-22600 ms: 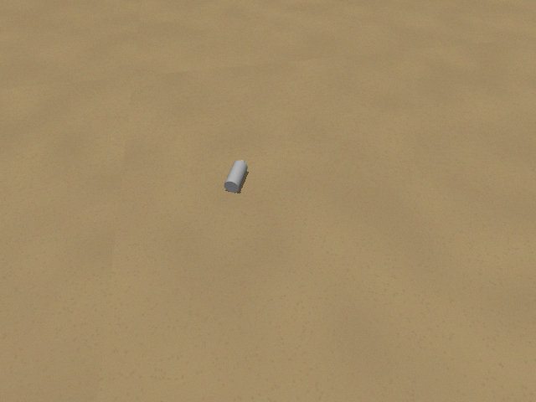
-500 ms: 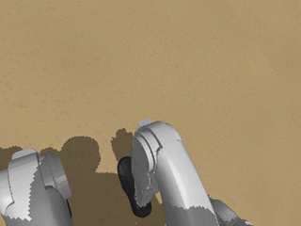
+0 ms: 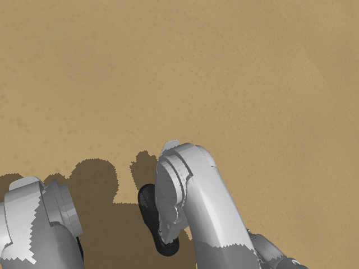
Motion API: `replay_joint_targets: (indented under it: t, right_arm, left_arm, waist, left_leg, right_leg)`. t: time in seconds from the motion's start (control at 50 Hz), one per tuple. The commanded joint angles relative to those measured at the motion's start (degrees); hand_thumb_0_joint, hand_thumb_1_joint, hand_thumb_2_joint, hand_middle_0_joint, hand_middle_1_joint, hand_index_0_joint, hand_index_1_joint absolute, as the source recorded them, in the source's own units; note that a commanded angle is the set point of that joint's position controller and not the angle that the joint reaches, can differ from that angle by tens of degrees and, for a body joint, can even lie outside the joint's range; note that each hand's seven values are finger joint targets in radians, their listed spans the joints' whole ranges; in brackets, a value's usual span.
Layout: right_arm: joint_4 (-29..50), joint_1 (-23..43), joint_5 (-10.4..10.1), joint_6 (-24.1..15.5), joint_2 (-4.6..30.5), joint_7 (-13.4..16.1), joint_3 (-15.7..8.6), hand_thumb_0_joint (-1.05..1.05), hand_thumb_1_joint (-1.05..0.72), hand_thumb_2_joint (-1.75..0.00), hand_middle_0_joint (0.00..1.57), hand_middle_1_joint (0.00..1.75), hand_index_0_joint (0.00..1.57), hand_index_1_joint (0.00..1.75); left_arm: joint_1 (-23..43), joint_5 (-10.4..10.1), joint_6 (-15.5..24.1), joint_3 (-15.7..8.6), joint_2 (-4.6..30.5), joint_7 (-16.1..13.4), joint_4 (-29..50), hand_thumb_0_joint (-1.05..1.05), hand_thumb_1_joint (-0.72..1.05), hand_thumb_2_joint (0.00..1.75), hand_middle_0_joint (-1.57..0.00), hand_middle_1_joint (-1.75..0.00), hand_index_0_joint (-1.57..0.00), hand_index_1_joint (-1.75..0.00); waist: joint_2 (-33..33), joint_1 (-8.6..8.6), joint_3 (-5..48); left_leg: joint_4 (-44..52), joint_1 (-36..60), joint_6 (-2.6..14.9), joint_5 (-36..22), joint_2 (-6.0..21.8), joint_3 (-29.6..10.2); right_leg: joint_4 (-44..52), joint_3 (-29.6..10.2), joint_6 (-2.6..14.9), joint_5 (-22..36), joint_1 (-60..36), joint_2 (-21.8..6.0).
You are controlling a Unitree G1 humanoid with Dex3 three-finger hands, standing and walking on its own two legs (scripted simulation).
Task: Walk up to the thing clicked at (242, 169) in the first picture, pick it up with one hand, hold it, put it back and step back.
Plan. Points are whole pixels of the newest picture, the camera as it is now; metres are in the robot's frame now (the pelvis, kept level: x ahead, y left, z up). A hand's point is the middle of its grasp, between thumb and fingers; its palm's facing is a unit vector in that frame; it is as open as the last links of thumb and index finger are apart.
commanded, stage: close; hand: left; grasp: from above
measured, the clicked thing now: out of the picture +0.42 +0.36 -0.26
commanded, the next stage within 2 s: settle in 1.10 s
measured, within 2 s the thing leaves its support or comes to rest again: leaves its support in 1.48 s
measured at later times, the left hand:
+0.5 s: hand out of the picture +0.40 +0.37 -0.25, palm faces -0.46 -0.18 -0.87, open 10.5 cm
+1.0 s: hand out of the picture +0.40 +0.37 -0.25, palm faces -0.46 -0.18 -0.87, open 10.4 cm
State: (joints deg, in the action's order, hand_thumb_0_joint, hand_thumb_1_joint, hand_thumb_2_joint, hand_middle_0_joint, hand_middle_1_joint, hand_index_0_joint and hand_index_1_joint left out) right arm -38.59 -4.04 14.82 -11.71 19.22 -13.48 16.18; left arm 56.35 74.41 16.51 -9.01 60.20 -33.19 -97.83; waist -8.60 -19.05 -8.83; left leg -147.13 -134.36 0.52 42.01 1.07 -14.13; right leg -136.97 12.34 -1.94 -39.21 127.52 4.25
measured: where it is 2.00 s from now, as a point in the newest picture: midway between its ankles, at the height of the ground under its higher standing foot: (121, 252)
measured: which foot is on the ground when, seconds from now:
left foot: down 0.00-1.00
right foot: down 0.00-1.00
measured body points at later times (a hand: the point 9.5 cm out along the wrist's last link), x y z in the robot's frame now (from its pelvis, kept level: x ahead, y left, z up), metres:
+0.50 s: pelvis +0.00 +0.00 +0.00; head +0.26 +0.15 +0.33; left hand +0.42 +0.37 -0.20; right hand +0.09 -0.25 -0.06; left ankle +0.06 +0.12 -0.27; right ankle +0.11 -0.11 -0.27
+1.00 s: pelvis +0.00 +0.00 +0.00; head +0.27 +0.14 +0.33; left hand +0.42 +0.37 -0.20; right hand +0.09 -0.26 -0.06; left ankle +0.06 +0.12 -0.27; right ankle +0.11 -0.11 -0.27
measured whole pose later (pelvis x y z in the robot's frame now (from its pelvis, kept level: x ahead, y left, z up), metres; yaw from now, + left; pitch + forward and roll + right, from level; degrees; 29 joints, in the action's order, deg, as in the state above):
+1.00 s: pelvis +0.00 +0.00 +0.00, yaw +0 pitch +28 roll -15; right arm -38.3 -3.5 14.8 -11.4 19.6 -13.0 16.6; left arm 56.8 74.5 17.2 -8.1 60.6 -33.8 -98.2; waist -8.7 -18.7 -8.6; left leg -147.0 -134.5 0.6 41.9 1.2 -14.3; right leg -136.7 12.5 -2.0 -38.9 127.7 4.4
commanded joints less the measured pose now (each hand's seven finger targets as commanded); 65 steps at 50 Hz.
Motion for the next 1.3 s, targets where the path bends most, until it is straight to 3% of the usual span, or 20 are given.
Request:
replay_joint_targets:
  t: [0.0,0.02,0.04,0.16,0.24,0.26,0.28,0.4,0.44,0.5,0.58,0.6,0.62,0.8,0.84,0.86,0.9,1.0,1.08,1.28]
  right_arm:
    - [-0.30,-9.64,-0.75,0.41,18.26,0.77,-5.69,0.00,-0.89,-0.90,0.20,0.30,0.20,0.30]
    - [-0.55,-9.93,-0.83,0.57,18.02,0.81,-5.38,0.00,-0.89,-0.90,0.20,0.30,0.20,0.30]
    - [-0.22,-9.60,-0.54,0.53,18.39,0.72,-5.67,0.00,-0.89,-0.90,0.20,0.30,0.20,0.30]
    - [-0.37,-9.70,-0.63,0.40,18.97,0.93,-5.83,0.00,-0.89,-0.90,0.20,0.30,0.20,0.30]
    - [-0.60,-9.41,-0.53,0.29,18.10,0.87,-5.45,0.00,-0.89,-0.90,0.20,0.30,0.20,0.30]
    - [0.27,-8.67,-0.55,0.04,18.65,0.86,-5.75,0.00,-0.89,-0.90,0.20,0.30,0.20,0.30]
    - [-0.71,-9.20,-0.21,0.07,18.56,0.89,-5.75,0.00,-0.89,-0.90,0.20,0.30,0.20,0.30]
    - [-0.14,-8.85,-0.54,-0.01,18.71,0.85,-5.77,0.00,-0.89,-0.90,0.20,0.30,0.20,0.30]
    - [0.07,-9.60,-0.31,-0.14,18.35,0.55,-5.46,0.00,-0.89,-0.90,0.20,0.30,0.20,0.30]
    - [-0.01,-9.67,-0.69,0.09,19.08,0.76,-6.11,0.00,-0.89,-0.90,0.20,0.30,0.20,0.30]
    - [0.02,-9.49,-0.55,0.10,18.38,0.46,-5.77,0.00,-0.89,-0.90,0.20,0.30,0.20,0.30]
    - [-0.23,-9.92,-0.72,0.20,18.61,0.65,-5.78,0.00,-0.89,-0.90,0.20,0.30,0.20,0.30]
    - [-0.11,-9.84,-0.93,0.17,18.83,0.66,-5.94,0.00,-0.89,-0.90,0.20,0.30,0.20,0.30]
    - [0.02,-9.76,-0.73,0.42,18.90,0.86,-5.68,0.00,-0.89,-0.90,0.20,0.30,0.20,0.30]
    - [0.06,-9.13,-0.75,0.30,18.70,0.95,-5.72,0.00,-0.89,-0.90,0.20,0.30,0.20,0.30]
    - [-0.24,-9.55,-0.62,0.46,18.32,1.05,-5.11,0.00,-0.89,-0.90,0.20,0.30,0.20,0.30]
    - [-0.04,-9.43,-0.51,0.38,18.50,1.10,-5.32,0.00,-0.89,-0.90,0.20,0.30,0.20,0.30]
    - [-0.03,-9.18,-0.65,0.39,18.59,1.20,-4.90,0.00,-0.89,-0.90,0.20,0.30,0.20,0.30]
    - [-0.08,-9.30,-0.56,0.14,18.12,0.93,-4.87,0.00,-0.89,-0.90,0.20,0.30,0.20,0.30]
    - [-0.04,-9.36,-0.51,0.55,18.60,1.09,-5.08,0.00,-0.91,-0.90,0.20,0.30,0.20,0.30]
  left_arm:
    - [11.35,-1.22,0.70,-0.95,14.16,-2.62,6.28,0.00,-0.20,0.80,-0.29,-0.90,-0.31,-0.88]
    - [10.78,-1.12,0.84,-1.91,15.02,-2.92,5.90,0.00,-0.17,0.81,-0.31,-0.90,-0.32,-0.88]
    - [10.68,-0.62,0.65,0.44,12.22,-2.63,3.80,0.00,-0.16,0.79,-0.31,-0.90,-0.33,-0.88]
    - [12.85,-0.21,0.88,-1.57,15.34,-4.08,7.01,0.00,-0.09,0.75,-0.37,-0.85,-0.39,-0.82]
    - [12.94,-0.11,0.32,-0.61,13.22,-4.08,4.34,0.00,-0.01,0.73,-0.43,-0.83,-0.45,-0.81]
    - [15.21,-0.01,0.44,1.77,11.17,-3.80,6.63,0.00,-0.01,0.72,-0.43,-0.83,-0.46,-0.81]
    - [13.04,0.01,0.01,-0.45,13.59,-3.92,4.56,0.00,0.01,0.69,-0.43,-0.83,-0.46,-0.80]
    - [12.23,-0.62,0.04,-0.35,13.64,-3.16,5.13,0.00,0.09,0.64,-0.50,-0.78,-0.53,-0.75]
    - [12.81,-0.39,0.04,-0.04,13.07,-2.91,5.85,0.00,0.10,0.62,-0.50,-0.77,-0.54,-0.74]
    - [12.17,-1.05,0.21,-1.11,14.38,-3.10,7.51,0.00,0.15,0.65,-0.56,-0.75,-0.58,-0.72]
    - [13.34,-0.81,0.26,0.83,12.20,-2.66,6.76,0.00,0.22,0.65,-0.61,-0.76,-0.64,-0.73]
    - [12.75,-1.46,0.39,-1.39,14.31,-3.10,6.90,0.00,0.24,0.65,-0.62,-0.75,-0.64,-0.72]
    - [12.09,-0.97,0.32,-0.10,13.26,-2.75,6.03,0.00,0.25,0.66,-0.64,-0.74,-0.66,-0.72]
    - [12.23,-1.32,0.86,-1.57,14.90,-2.80,6.31,0.00,0.43,0.68,-0.78,-0.72,-0.80,-0.70]
    - [12.11,-0.91,0.79,0.63,12.71,-2.36,5.28,0.00,0.45,0.68,-0.80,-0.71,-0.82,-0.69]
    - [11.81,-1.11,0.92,-0.85,14.38,-2.77,5.03,0.00,0.47,0.69,-0.81,-0.72,-0.83,-0.70]
    - [12.08,-0.83,0.83,0.91,12.73,-2.65,4.24,0.00,0.49,0.66,-0.83,-0.70,-0.85,-0.68]
    - [10.53,-1.30,0.80,-0.29,13.97,-2.81,3.88,0.00,0.56,0.68,-0.88,-0.69,-0.90,-0.67]
    - [13.06,-0.93,0.67,0.59,13.23,-2.55,4.80,0.00,0.62,0.69,-0.93,-0.68,-0.95,-0.66]
    - [11.71,-1.61,0.20,-0.43,14.55,-1.89,6.25,0.00,0.64,0.76,-1.02,-0.69,-1.03,-0.68]
  waist:
    - [30.20,-0.56,38.28]
    - [30.65,-0.43,37.61]
    - [30.24,-1.53,35.25]
    - [30.84,-0.98,38.21]
    - [30.84,-1.68,35.94]
    - [32.62,-1.92,36.30]
    - [32.24,-1.53,36.84]
    - [31.34,-0.93,36.27]
    - [31.62,-1.86,36.47]
    - [32.61,-0.49,39.23]
    - [31.26,-1.75,37.29]
    - [30.47,-0.84,37.62]
    - [30.81,-1.12,36.34]
    - [31.11,-0.72,37.79]
    - [30.13,-1.25,36.62]
    - [29.59,-1.08,36.93]
    - [29.00,-1.52,36.31]
    - [28.54,-0.71,36.02]
    - [30.31,-1.86,35.88]
    - [31.49,-0.37,37.77]
  left_leg:
    - [15.73,27.94,0.00,-14.92,1.84,4.53]
    - [16.10,27.94,-0.16,-14.81,1.88,4.23]
    - [16.07,26.66,-0.06,-13.59,1.78,4.32]
    - [16.38,28.97,-0.24,-13.99,1.93,3.79]
    - [16.92,28.53,-0.46,-13.52,1.90,3.49]
    - [16.71,29.34,-0.51,-13.99,1.87,3.80]
    - [16.70,30.16,-0.57,-14.39,2.00,3.66]
    - [16.85,28.58,-0.48,-12.78,1.89,3.55]
    - [16.60,29.37,-0.48,-14.16,1.85,3.71]
    - [16.67,30.50,-0.59,-16.16,1.79,3.91]
    - [15.68,28.49,-0.21,-15.48,1.90,4.30]
    - [16.14,28.20,-0.19,-14.98,1.84,4.07]
    - [16.11,27.84,-0.21,-14.51,1.74,4.32]
    - [16.62,28.48,-0.29,-14.47,1.81,3.98]
    - [15.87,27.84,-0.13,-13.64,1.96,4.15]
    - [15.81,27.09,-0.01,-13.65,1.91,4.22]
    - [15.26,26.85,0.21,-13.36,1.87,4.60]
    - [16.35,26.91,-0.07,-12.97,1.92,3.78]
    - [15.95,28.45,-0.36,-13.69,2.05,3.49]
    - [16.54,28.49,-0.33,-14.14,1.95,3.99]
  right_leg:
    - [11.24,3.18,3.22,16.19,-19.82,2.37]
    - [11.08,3.58,3.22,15.78,-19.11,2.26]
    - [10.89,3.46,3.34,14.90,-17.87,2.31]
    - [10.69,3.73,3.22,15.27,-18.13,2.19]
    - [10.49,3.93,3.31,14.79,-16.49,2.22]
    - [10.56,3.73,3.37,15.34,-16.37,2.14]
    - [10.54,3.95,3.29,15.66,-16.66,2.12]
    - [10.27,3.89,3.35,14.02,-16.39,2.00]
    - [10.27,3.95,3.21,15.39,-17.18,2.06]
    - [10.64,3.68,3.23,16.76,-18.86,2.01]
    - [10.82,3.49,3.15,16.76,-18.31,2.35]
    - [11.15,3.63,3.13,16.20,-18.44,2.22]
    - [10.98,3.46,3.27,15.61,-17.62,2.11]
    - [10.90,3.68,3.32,15.31,-18.42,2.14]
    - [11.01,3.41,3.27,14.80,-17.77,2.29]
    - [11.52,3.38,3.15,15.00,-18.94,2.38]
    - [11.63,3.08,3.14,15.01,-18.79,2.45]
    - [11.22,3.65,3.23,14.20,-18.62,2.38]
    - [10.35,3.86,3.16,15.01,-17.01,2.12]
    - [11.08,3.58,3.34,15.09,-18.41,2.28]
